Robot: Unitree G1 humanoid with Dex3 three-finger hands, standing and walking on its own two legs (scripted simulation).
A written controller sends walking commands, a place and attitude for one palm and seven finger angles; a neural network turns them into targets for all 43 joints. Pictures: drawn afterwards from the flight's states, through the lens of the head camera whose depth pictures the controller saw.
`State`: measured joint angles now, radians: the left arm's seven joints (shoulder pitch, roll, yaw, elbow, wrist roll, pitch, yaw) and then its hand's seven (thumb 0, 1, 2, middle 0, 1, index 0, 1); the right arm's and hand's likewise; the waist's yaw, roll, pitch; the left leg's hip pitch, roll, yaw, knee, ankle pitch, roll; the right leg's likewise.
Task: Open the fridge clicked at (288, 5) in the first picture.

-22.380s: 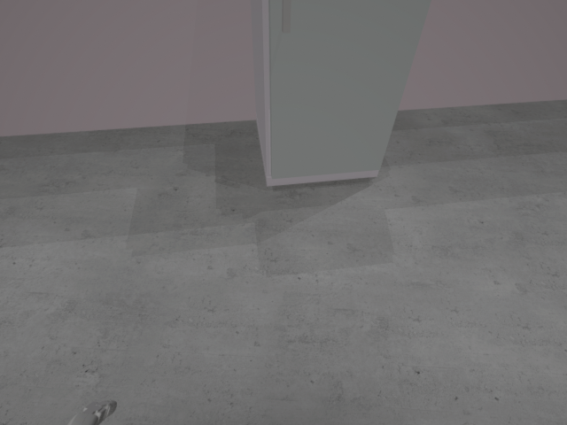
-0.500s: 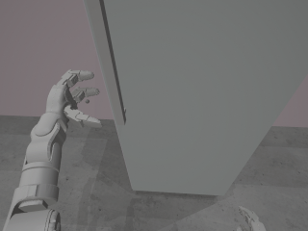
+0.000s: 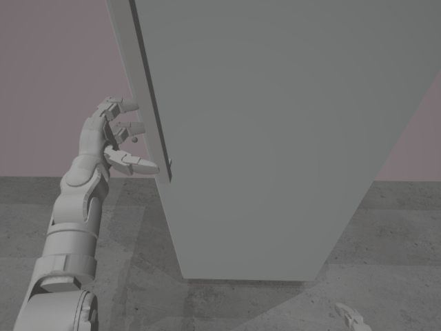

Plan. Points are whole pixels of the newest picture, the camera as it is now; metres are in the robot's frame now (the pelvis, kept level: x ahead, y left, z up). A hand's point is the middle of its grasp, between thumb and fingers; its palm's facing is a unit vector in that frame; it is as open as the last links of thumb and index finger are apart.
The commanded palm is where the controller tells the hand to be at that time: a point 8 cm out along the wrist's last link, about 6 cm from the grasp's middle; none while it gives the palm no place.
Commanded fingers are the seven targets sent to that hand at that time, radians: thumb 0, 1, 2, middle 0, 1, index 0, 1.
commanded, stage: feel for the door with the fingertips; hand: left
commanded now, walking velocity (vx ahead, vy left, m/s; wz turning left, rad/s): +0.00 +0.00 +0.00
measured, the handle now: (150, 99) +0.45 +0.15 +0.22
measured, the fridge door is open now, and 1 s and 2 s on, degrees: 0 0 0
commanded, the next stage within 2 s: slide the fingers in behind the handle in 0.34 s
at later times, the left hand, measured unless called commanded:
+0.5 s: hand (140, 134) +0.41 +0.17 +0.17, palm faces +0.04 -1.00 +0.01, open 13.8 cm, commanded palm +0.38 +0.22 +0.17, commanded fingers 0.00 -0.50 0.30 -0.30 -1.20 -0.30 -1.20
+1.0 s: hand (148, 138) +0.39 +0.15 +0.18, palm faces +0.02 -1.00 +0.00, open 14.0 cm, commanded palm +0.37 +0.20 +0.17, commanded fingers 0.00 -0.50 0.30 -0.30 -1.20 -0.30 -1.20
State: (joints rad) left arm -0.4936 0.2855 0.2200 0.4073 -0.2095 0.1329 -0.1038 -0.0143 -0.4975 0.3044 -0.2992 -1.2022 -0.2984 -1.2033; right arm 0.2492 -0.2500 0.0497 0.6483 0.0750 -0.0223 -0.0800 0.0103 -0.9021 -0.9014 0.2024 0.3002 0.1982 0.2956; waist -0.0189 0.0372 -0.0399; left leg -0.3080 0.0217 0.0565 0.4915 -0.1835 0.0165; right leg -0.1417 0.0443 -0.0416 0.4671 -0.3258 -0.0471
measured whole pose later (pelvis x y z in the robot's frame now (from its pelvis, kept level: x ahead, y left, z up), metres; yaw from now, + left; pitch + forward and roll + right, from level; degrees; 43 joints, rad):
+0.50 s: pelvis +0.01 +0.00 +0.00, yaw +0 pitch +1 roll +0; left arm -0.57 0.29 0.22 0.53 -0.21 0.10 -0.13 -0.01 -0.50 0.30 -0.33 -1.23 -0.33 -1.22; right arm 0.27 -0.26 0.04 0.66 0.07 -0.01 -0.08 0.01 -0.90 -0.90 0.20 0.30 0.20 0.30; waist -0.02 0.04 -0.04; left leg -0.32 0.02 0.05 0.49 -0.19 0.01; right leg -0.15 0.04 -0.05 0.47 -0.34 -0.05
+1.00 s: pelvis +0.00 -0.01 +0.00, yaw +1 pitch +0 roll +0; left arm -0.53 0.25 0.17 0.44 -0.21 0.14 -0.09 -0.01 -0.50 0.30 -0.30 -1.20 -0.30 -1.20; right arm 0.23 -0.26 0.04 0.65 0.08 0.00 -0.08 0.01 -0.90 -0.90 0.20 0.30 0.20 0.30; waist -0.01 0.04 -0.04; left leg -0.30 0.02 0.04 0.49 -0.18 0.01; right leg -0.13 0.04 -0.06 0.47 -0.33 -0.05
